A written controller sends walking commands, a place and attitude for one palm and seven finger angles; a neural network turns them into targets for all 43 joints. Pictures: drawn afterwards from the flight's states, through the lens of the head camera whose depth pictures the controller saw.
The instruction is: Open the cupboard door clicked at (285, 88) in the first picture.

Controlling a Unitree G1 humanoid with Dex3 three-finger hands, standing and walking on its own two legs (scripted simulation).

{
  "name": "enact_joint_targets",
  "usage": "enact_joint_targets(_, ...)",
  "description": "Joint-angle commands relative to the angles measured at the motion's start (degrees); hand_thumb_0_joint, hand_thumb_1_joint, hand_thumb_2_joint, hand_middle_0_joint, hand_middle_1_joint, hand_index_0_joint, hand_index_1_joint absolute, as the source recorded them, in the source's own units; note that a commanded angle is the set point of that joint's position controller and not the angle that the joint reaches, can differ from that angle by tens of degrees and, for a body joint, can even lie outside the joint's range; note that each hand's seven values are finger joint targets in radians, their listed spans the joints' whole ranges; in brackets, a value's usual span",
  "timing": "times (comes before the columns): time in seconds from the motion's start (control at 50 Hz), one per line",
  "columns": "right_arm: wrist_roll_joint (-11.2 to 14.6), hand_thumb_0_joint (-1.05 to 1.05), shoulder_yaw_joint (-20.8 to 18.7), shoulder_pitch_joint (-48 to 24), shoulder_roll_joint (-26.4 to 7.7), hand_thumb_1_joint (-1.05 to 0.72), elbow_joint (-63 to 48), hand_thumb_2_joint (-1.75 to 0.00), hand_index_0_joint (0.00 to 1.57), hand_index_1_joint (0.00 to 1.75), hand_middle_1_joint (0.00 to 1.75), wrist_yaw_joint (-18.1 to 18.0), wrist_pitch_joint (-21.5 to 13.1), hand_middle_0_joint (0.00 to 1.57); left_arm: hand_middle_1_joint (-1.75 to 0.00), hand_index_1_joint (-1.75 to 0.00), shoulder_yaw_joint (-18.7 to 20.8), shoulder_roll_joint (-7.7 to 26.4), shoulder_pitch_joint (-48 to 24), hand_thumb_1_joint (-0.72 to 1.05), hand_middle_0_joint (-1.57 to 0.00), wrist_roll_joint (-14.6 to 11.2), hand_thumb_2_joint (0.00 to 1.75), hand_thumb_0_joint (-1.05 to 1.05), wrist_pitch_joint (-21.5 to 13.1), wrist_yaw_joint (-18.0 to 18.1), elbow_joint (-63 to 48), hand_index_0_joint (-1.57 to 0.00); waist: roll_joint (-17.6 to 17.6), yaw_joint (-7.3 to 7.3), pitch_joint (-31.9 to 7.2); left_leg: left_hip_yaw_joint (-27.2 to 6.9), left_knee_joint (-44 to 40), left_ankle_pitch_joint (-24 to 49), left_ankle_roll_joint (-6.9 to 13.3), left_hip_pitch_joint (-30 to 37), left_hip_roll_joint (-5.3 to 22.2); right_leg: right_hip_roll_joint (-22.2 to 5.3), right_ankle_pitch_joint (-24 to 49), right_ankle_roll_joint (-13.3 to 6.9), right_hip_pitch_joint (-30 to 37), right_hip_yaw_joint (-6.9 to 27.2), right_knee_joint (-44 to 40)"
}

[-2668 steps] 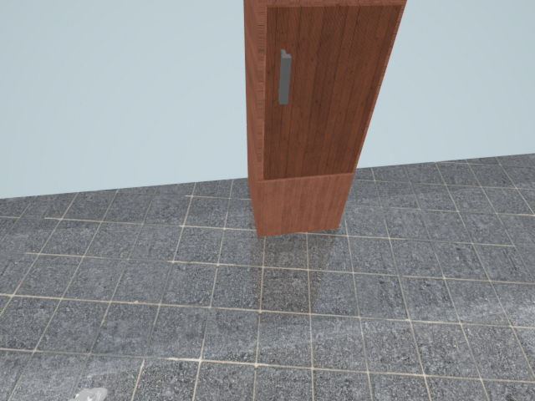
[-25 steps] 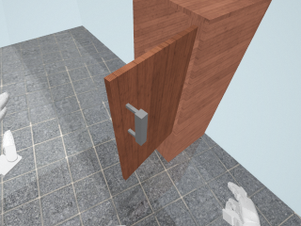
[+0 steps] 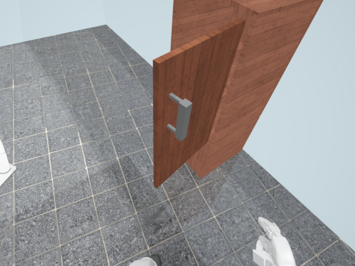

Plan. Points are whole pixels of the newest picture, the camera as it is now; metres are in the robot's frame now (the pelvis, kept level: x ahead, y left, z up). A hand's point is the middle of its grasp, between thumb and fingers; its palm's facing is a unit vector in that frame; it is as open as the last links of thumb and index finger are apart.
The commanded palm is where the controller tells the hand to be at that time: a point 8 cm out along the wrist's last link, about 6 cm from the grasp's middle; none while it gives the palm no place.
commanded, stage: stop stepping back and stand still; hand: left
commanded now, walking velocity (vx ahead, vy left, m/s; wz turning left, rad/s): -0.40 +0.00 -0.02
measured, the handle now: (177, 117) +0.47 +0.03 +0.05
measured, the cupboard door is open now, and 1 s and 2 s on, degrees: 100 100 100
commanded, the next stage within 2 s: let the arm hang, fingers relaxed in 1.12 s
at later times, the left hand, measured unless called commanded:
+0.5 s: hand (6, 228) +0.14 +0.24 +0.17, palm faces +0.35 -0.86 -0.38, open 7.4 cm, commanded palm +0.07 +0.28 +0.18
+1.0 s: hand out of the picture +0.04 +0.25 +0.17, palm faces +0.39 -0.82 -0.41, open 7.4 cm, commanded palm -0.02 +0.30 +0.18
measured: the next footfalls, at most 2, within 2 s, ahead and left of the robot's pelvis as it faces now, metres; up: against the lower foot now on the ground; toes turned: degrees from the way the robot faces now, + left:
right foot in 0.18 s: -0.16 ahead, -0.11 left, +0.00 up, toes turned -6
left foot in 0.34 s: +0.05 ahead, +0.07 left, +0.00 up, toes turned -4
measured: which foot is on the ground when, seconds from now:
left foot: down 0.00-0.18, up 0.20-0.32, down 0.34-0.60, up 0.62-0.94, down 0.96-1.00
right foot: up 0.00-0.16, down 0.18-0.34, up 0.36-0.58, down 0.60-1.00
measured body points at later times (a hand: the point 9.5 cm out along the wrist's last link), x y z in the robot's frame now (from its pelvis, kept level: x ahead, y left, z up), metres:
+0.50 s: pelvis -0.10 +0.00 +0.00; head -0.13 +0.02 +0.45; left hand +0.12 +0.29 +0.19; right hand +0.01 -0.26 -0.07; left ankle +0.01 +0.07 -0.73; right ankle -0.12 -0.10 -0.71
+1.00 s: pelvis -0.17 +0.01 +0.00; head -0.18 +0.01 +0.45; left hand +0.01 +0.29 +0.19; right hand -0.04 -0.26 -0.07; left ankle -0.17 +0.14 -0.73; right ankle -0.12 -0.07 -0.72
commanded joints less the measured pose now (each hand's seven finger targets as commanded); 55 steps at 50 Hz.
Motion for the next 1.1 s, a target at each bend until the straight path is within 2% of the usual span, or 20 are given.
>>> enact_joint_targets(0.0,0.67,0.00,-3.54,-4.64,-8.82,-0.90,-7.88,-0.90,0.20,0.30,0.30,1.11,-2.99,0.20,-0.30,-0.30,2.59,5.57,4.60,0.90,-0.20,-1.31,0.90,0.00,-2.74,0.43,-15.29,-0.20,11.44,1.28,-12.72,-9.81,-20.81,-26.78,-1.43,6.91,11.02,0.37,-4.64,-1.17,7.68,-5.15,-7.39)
enact_joint_targets(0.1,-0.19,0.00,-2.52,-2.50,-8.24,-0.90,-6.61,-0.90,0.20,0.30,0.30,1.07,-3.61,0.20,-0.30,-0.30,3.65,8.39,3.51,0.90,-0.20,-2.32,0.90,0.00,-3.26,0.20,-17.25,-0.20,12.87,1.71,-14.12,-3.95,-17.54,-19.86,-8.93,14.43,6.21,-0.55,-3.55,-3.93,14.11,-7.31,-39.87)
enact_joint_targets(0.16,0.01,0.00,-1.91,-3.27,-7.76,-0.90,-5.70,-0.90,0.20,0.30,0.30,0.25,-1.98,0.20,-0.30,-0.30,7.80,14.01,3.30,0.90,-0.20,-2.51,0.90,0.00,-4.04,0.49,-18.55,-0.20,-7.31,1.50,-9.30,0.44,19.01,-13.41,-7.09,19.34,-2.17,-20.66,9.12,-8.40,-5.19,9.10,-51.84)
enact_joint_targets(0.2,-0.55,0.00,-0.64,-4.74,-7.71,-0.90,-7.51,-0.90,0.20,0.30,0.30,0.36,-2.36,0.20,-0.30,-0.30,10.74,16.44,1.89,0.90,-0.20,-2.44,0.90,0.00,-3.95,1.01,-17.62,-0.20,-5.68,1.37,-10.43,-1.63,26.36,-16.00,-6.46,6.05,-0.18,-26.13,27.85,-12.09,4.09,9.91,-44.76)
enact_joint_targets(0.24,2.08,0.00,-2.07,-3.91,-8.38,-0.90,-7.93,-0.90,0.20,0.30,0.30,-0.64,-1.96,0.20,-0.30,-0.30,8.71,11.86,2.78,0.90,-0.20,-2.07,0.90,0.00,-1.70,0.29,-13.35,-0.20,-13.35,0.46,-9.33,-1.56,17.85,-14.07,-4.65,0.58,-0.63,-19.70,47.53,-7.65,16.69,4.82,-35.25)
enact_joint_targets(0.28,2.17,0.00,-1.18,-2.60,-8.35,-0.90,-6.48,-0.90,0.20,0.30,0.30,-1.51,-2.04,0.20,-0.30,-0.30,6.03,8.40,3.00,0.90,-0.20,-1.93,0.90,0.00,-0.71,-0.01,-8.84,-0.20,-2.80,-1.36,-8.79,1.67,2.60,-1.16,-2.49,14.72,-3.45,-14.99,50.24,-3.00,12.68,-0.77,-26.64)
enact_joint_targets(0.3,2.22,0.00,-1.44,-1.85,-9.54,-0.90,-6.13,-0.90,0.20,0.30,0.30,-1.74,-2.59,0.20,-0.30,-0.30,5.53,8.33,1.77,0.90,-0.20,-1.97,0.90,0.00,-0.62,-0.13,-8.15,-0.20,4.99,-1.57,-10.90,-2.13,-0.16,12.27,-0.54,23.02,-0.04,-10.85,45.42,0.22,8.88,-3.37,-19.06)
enact_joint_targets(0.34,1.79,0.00,-1.82,-0.14,-10.73,-0.90,-5.91,-0.90,0.20,0.30,0.30,-0.71,-4.17,0.20,-0.30,-0.30,2.60,7.25,-4.63,0.90,-0.20,-1.59,0.90,0.00,-1.21,-0.54,-6.84,-0.20,12.98,-0.62,-8.20,-19.57,-4.74,22.63,5.50,25.33,11.73,-5.12,0.35,1.86,-2.08,-0.40,-7.48)
enact_joint_targets(0.36,1.11,0.00,-1.89,-0.88,-10.43,-0.90,-5.13,-0.90,0.20,0.30,0.30,-0.38,-4.80,0.20,-0.30,-0.30,2.12,7.11,-4.01,0.90,-0.20,-1.00,0.90,0.00,-1.21,-0.49,-2.71,-0.20,8.20,-0.06,-6.04,-26.08,-10.48,7.82,5.95,19.31,14.37,-4.22,-5.30,1.02,-2.39,1.54,-5.66)
enact_joint_targets(0.4,0.73,0.00,-1.72,-3.13,-9.37,-0.90,-5.78,-0.90,0.20,0.30,0.30,-0.55,-5.05,0.20,-0.30,-0.30,2.71,8.30,-3.23,0.90,-0.20,-0.42,0.90,0.00,-0.84,-0.41,-5.45,-0.20,3.81,0.41,-2.67,-23.12,-21.09,-27.65,2.47,2.56,12.72,-5.85,-2.68,-0.43,8.10,0.62,-7.72)
enact_joint_targets(0.52,0.33,0.00,-2.40,-4.33,-9.08,-0.90,-9.56,-0.90,0.20,0.30,0.30,-0.36,-3.58,0.20,-0.30,-0.30,5.48,9.67,8.44,0.90,-0.20,0.49,0.90,0.00,-1.33,-0.05,-14.02,-0.20,14.81,1.99,-4.41,-6.98,-21.03,-41.83,-4.02,-13.98,4.84,-1.59,0.18,-1.97,29.01,-9.07,-24.14)
enact_joint_targets(0.56,0.21,0.00,-2.57,-3.63,-7.59,-0.90,-9.39,-0.90,0.20,0.30,0.30,-0.47,-2.67,0.20,-0.30,-0.30,5.83,9.99,9.12,0.90,-0.20,0.87,0.90,0.00,-1.31,0.12,-13.83,-0.20,2.00,2.15,-4.58,-1.96,-1.74,-34.85,-4.67,-12.30,-0.51,-7.88,-2.61,-4.59,25.24,-0.75,-37.90)
enact_joint_targets(0.58,0.23,0.00,-3.24,-3.19,-7.56,-0.90,-8.74,-0.90,0.20,0.30,0.30,-0.50,-1.76,0.20,-0.30,-0.30,6.59,11.33,7.34,0.90,-0.20,1.14,0.90,0.00,-1.10,0.14,-13.88,-0.20,-12.31,1.89,-4.19,0.43,23.47,-26.57,-5.19,-8.14,-4.49,-21.67,-14.57,-9.51,10.82,20.49,-49.77)
enact_joint_targets(0.62,-0.49,0.00,-3.97,-3.72,-9.86,-0.90,-5.98,-0.90,0.20,0.30,0.30,-1.00,-1.69,0.20,-0.30,-0.30,6.58,10.72,-3.70,0.90,-0.20,0.72,0.90,0.00,-1.98,0.32,-14.94,-0.20,-9.60,0.11,-0.93,-4.50,44.47,-20.15,-6.24,-9.28,-3.88,-28.70,-23.71,-10.39,-4.76,30.00,-56.24)
enact_joint_targets(0.7,0.09,0.00,-2.73,-1.51,-8.83,-0.90,-4.46,-0.90,0.20,0.30,0.30,-1.82,-2.06,0.20,-0.30,-0.30,3.59,7.68,-3.22,0.90,-0.20,0.77,0.90,0.00,-2.86,-0.42,0.20,-0.20,-1.16,-1.16,-2.39,-0.62,35.57,-11.06,-5.03,-6.42,-0.08,-20.30,-12.66,-6.64,-0.16,11.75,-50.62)
enact_joint_targets(0.78,0.65,0.00,-3.00,-2.17,-9.34,-0.90,-4.84,-0.90,0.20,0.30,0.30,-2.95,-3.74,0.20,-0.30,-0.30,-0.56,4.65,-4.41,0.90,-0.20,1.50,0.90,0.00,-3.34,0.24,2.73,-0.20,-8.82,0.82,-2.83,3.45,18.22,-17.60,-3.27,-2.14,-1.72,-19.66,-10.89,-2.49,8.19,11.13,-51.99)
enact_joint_targets(0.88,-0.10,0.00,-2.74,-1.40,-8.74,-0.90,-6.40,-0.90,0.20,0.30,0.30,-3.24,-4.70,0.20,-0.30,-0.30,1.40,6.48,-2.04,0.90,-0.20,1.83,0.90,0.00,-2.87,1.73,-5.86,-0.20,-12.61,0.93,-6.09,6.50,-2.30,-21.26,-1.68,13.38,-2.87,-17.48,-12.25,-5.17,8.59,7.66,-46.94)
enact_joint_targets(0.92,-0.15,0.00,-3.10,-0.47,-9.83,-0.90,-7.55,-0.90,0.20,0.30,0.30,-3.41,-4.80,0.20,-0.30,-0.30,3.28,8.27,-2.33,0.90,-0.20,1.25,0.90,0.00,-3.79,1.92,-10.80,-0.20,2.47,-0.02,-7.25,-2.33,-10.04,-21.19,0.63,20.58,2.71,-12.36,-2.40,-2.98,5.15,3.78,-32.90)
enact_joint_targets(0.96,-0.44,0.00,-2.83,-0.37,-9.28,-0.90,-7.68,-0.90,0.20,0.30,0.30,-2.29,-5.08,0.20,-0.30,-0.30,4.14,9.29,-5.61,0.90,-0.20,2.15,0.90,0.00,-5.30,2.37,-15.38,-0.20,16.30,-0.12,-3.74,-23.31,-14.85,-15.53,5.95,24.90,17.82,-6.36,-0.87,-0.31,-11.24,-4.14,-11.46)
enact_joint_targets(1.08,0.73,0.00,-2.77,-0.92,-8.62,-0.90,-5.59,-0.90,0.20,0.30,0.30,-0.59,-5.67,0.20,-0.30,-0.30,3.54,6.50,2.55,0.90,-0.20,1.57,0.90,0.00,-3.31,1.00,-8.02,-0.20,13.94,0.01,1.65,-6.02,-12.13,-15.98,2.88,6.33,11.44,-7.27,7.58,0.48,3.24,-6.21,-18.50)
